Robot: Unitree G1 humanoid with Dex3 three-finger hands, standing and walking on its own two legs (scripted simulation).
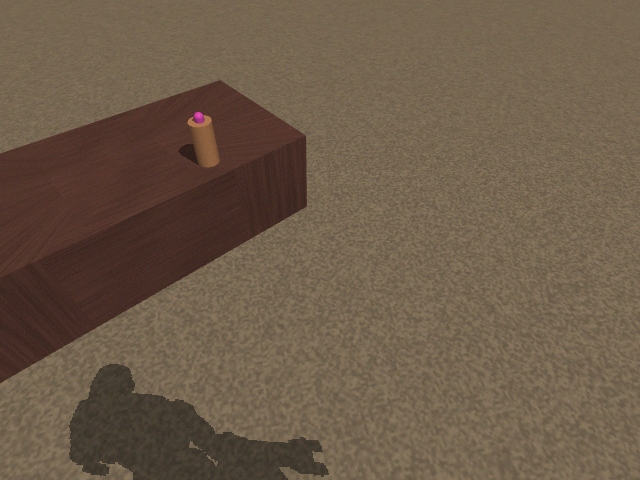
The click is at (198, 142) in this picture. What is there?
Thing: necked bottle
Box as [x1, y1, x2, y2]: [188, 112, 219, 166]
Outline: 196,112 188,120 188,126 198,163 202,166 212,166 219,161 211,119 200,112
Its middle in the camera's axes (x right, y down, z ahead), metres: -0.41 -0.36 +1.38
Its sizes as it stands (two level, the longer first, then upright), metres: 0.081 0.081 0.198
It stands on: a support 0.39 m high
